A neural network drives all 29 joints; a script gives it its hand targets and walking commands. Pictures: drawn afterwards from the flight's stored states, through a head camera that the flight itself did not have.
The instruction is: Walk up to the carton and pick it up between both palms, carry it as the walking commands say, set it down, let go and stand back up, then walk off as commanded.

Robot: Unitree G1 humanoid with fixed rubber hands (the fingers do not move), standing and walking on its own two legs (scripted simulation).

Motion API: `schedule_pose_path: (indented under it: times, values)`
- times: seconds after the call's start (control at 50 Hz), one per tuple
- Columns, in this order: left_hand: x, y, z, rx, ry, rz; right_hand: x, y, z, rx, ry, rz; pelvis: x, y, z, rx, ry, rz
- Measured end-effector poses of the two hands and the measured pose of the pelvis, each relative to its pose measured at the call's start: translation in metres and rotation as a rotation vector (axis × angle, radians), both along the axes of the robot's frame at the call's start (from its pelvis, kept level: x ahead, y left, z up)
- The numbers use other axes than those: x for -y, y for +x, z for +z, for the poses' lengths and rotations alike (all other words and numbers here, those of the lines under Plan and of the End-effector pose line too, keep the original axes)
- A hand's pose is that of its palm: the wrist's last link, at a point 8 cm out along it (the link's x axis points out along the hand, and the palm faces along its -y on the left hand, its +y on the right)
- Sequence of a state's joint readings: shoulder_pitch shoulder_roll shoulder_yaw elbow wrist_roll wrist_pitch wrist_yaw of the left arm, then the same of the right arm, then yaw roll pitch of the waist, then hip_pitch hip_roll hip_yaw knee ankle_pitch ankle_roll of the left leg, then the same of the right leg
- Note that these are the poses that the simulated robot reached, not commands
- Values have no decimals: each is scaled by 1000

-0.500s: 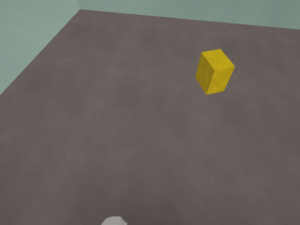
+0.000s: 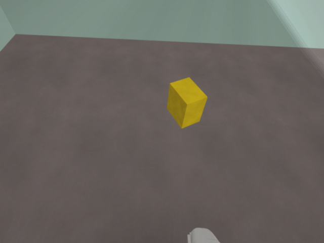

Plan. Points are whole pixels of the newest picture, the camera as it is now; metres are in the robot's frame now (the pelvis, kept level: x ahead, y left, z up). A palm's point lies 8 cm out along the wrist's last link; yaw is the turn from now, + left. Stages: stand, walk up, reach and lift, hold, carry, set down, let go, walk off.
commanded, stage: walk up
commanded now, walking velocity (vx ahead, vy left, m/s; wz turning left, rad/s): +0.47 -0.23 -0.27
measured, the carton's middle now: (185, 103) +1.14 -0.19 -0.64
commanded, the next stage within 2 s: none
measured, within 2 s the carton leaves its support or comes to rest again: neither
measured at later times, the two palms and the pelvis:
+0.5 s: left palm (108, 193) +0.27 +0.17 -0.15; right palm (261, 137) +0.47 -0.35 -0.10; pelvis +0.28 -0.09 -0.02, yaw -5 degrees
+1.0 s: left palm (148, 110) +0.58 +0.07 -0.11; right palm (277, 130) +0.54 -0.46 -0.15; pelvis +0.54 -0.20 +0.00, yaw -6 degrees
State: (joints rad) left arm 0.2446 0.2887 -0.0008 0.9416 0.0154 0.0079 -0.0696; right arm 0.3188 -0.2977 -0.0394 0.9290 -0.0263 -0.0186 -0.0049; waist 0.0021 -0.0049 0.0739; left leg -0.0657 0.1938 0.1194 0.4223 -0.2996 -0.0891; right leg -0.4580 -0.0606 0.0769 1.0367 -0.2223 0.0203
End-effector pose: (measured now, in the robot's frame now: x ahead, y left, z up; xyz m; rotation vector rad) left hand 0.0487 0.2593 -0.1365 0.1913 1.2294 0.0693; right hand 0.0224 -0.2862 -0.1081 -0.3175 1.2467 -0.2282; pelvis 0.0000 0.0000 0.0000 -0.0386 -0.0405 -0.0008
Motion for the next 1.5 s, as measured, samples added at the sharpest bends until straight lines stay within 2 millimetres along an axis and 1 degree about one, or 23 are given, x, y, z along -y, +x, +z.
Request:
schedule_pose_path:
  times: [0.04, 0.08, 0.12, 0.16, 0.22, 0.32, 0.42, 0.46, 0.5, 0.56, 0.64, 0.76, 0.84, 0.88, 0.92, 1.04, 1.16, 1.2, 1.24, 1.28, 1.32, 1.4, 1.5]
  values:
    - [17, 35, -2, 13, -9, -24, 15, -16, -4, -94, 0, -47, 15, 23, -3, -9, -1, -1]
    - [34, 66, -6, 13, -2, -40, 30, -21, -12, -170, 14, -83, 32, 48, -8, -33, 9, -5]
    - [51, 96, -11, 13, 16, -54, 45, -13, -26, -220, 42, -106, 51, 74, -19, -60, 28, -17]
    - [69, 123, -19, 18, 37, -72, 60, 8, -46, -230, 67, -114, 69, 98, -32, -72, 44, -35]
    - [85, 142, -11, -2, 55, -62, 72, 76, -51, -146, 95, -77, 83, 127, -27, -92, 64, -34]
    - [87, 156, 7, -65, 106, 6, 78, 232, -32, 92, 111, 53, 93, 176, -11, -120, 69, -49]
    - [89, 174, 3, -142, 98, 60, 69, 381, -4, 328, 106, 161, 94, 232, -12, -121, 54, -70]
    - [89, 191, -6, -160, 86, 67, 65, 426, 3, 394, 94, 180, 92, 259, -18, -121, 42, -74]
    - [89, 219, -15, -155, 71, 58, 65, 452, 5, 421, 80, 178, 91, 284, -23, -102, 38, -82]
    - [95, 271, -11, -108, 58, 17, 76, 453, 10, 384, 68, 116, 95, 318, -14, -44, 31, -113]
    - [113, 348, -1, -50, 41, -50, 101, 422, 10, 252, 51, -2, 108, 363, -1, -15, 17, -124]
    - [153, 450, 4, -13, 42, -133, 129, 375, -13, -12, 82, -140, 142, 422, 0, -11, 30, -124]
    - [182, 502, 0, -4, 76, -145, 149, 376, -38, -151, 133, -186, 173, 466, -14, -52, 60, -121]
    - [190, 517, 7, -4, 89, -131, 157, 397, -40, -178, 151, -179, 183, 487, -11, -75, 78, -116]
    - [192, 525, 16, -16, 110, -108, 163, 431, -40, -159, 165, -151, 190, 507, -6, -96, 99, -109]
    - [193, 537, 26, -79, 151, -28, 176, 571, -39, 7, 172, -36, 200, 559, -1, -101, 108, -114]
    - [185, 549, 16, -173, 143, 29, 168, 714, -28, 195, 155, 55, 193, 614, -8, -99, 91, -122]
    - [179, 563, 10, -197, 132, 38, 163, 748, -24, 229, 142, 65, 186, 637, -12, -103, 78, -124]
    - [173, 586, 1, -196, 116, 37, 157, 771, -23, 245, 124, 63, 178, 662, -17, -91, 54, -126]
    - [170, 617, -5, -164, 99, 26, 152, 780, -21, 233, 111, 54, 173, 680, -16, -57, 42, -123]
    - [169, 648, -3, -129, 83, 5, 152, 775, -13, 210, 99, 25, 169, 695, -9, -30, 29, -133]
    - [173, 699, -1, -112, 56, -55, 158, 751, 0, 152, 63, -60, 168, 720, 2, -2, -1, -150]
    - [182, 748, 1, -97, 47, -95, 160, 716, 0, 24, 59, -136, 172, 745, 8, 16, -14, -150]
